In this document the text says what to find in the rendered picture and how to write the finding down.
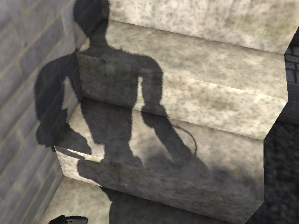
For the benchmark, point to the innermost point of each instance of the left robot hand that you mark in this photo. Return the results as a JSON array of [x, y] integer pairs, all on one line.
[[69, 220]]

